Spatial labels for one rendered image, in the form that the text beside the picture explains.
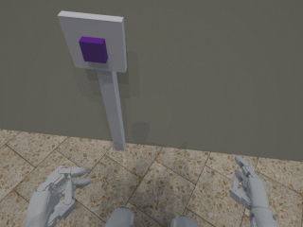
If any robot thigh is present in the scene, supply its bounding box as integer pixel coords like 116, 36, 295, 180
170, 216, 201, 227
104, 208, 134, 227

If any panel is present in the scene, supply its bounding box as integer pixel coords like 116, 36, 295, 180
57, 10, 127, 151

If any left robot hand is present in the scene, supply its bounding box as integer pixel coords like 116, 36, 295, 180
25, 166, 91, 227

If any button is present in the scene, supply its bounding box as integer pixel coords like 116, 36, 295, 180
79, 36, 108, 63

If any robot right forearm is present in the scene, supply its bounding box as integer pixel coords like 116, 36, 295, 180
249, 207, 280, 227

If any robot left thigh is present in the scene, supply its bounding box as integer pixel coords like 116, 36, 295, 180
104, 208, 134, 227

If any right robot hand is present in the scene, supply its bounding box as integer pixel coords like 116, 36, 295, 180
229, 155, 270, 211

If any robot right thigh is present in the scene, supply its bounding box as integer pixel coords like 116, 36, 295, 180
170, 216, 201, 227

